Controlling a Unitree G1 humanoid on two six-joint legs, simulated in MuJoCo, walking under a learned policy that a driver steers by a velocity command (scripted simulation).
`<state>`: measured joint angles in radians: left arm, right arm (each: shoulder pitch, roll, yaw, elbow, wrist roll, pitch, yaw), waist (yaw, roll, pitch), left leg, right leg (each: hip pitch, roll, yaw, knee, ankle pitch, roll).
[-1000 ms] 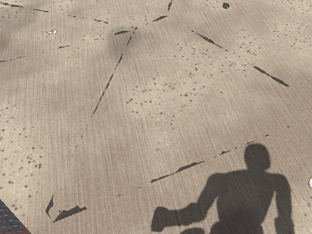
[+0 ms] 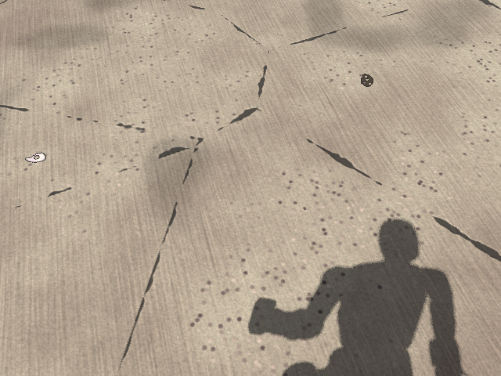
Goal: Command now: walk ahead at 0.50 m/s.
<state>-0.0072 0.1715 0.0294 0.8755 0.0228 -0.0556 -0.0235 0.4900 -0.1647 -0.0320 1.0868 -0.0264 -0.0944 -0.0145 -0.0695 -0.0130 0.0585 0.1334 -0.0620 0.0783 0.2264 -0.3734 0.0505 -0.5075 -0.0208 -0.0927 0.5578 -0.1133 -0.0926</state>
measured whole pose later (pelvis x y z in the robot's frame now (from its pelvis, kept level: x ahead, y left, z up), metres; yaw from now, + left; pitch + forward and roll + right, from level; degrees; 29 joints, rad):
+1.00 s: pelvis +0.34 +0.00 +0.01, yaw +0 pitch -1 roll +0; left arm 0.32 0.14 0.02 1.10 0.02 0.00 0.04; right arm 0.28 -0.17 -0.02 1.04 0.00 0.00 -0.01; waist -0.01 0.01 -0.01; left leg -0.29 -0.05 0.07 0.45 -0.26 0.08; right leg -0.20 -0.02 -0.02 0.48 -0.31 -0.01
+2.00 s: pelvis +0.62 +0.08 +0.01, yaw +26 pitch +0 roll +1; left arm 0.23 0.22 0.02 0.86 0.02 -0.01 0.00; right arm 0.18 -0.24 -0.04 0.83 -0.02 0.05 -0.01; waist 0.04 0.01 0.06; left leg -0.34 -0.03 -0.04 0.74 -0.43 0.01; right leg -0.34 0.03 -0.04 0.43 -0.09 -0.06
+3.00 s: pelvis +0.67 +0.09 +0.01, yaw -1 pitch +0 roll +0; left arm 0.31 0.27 0.05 0.78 0.02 0.02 -0.01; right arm 0.25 -0.26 -0.03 0.77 -0.04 -0.02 -0.01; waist 0.00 -0.03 -0.01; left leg -0.21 -0.04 0.01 0.47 -0.27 0.05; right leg -0.27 0.12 0.14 0.67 -0.42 -0.08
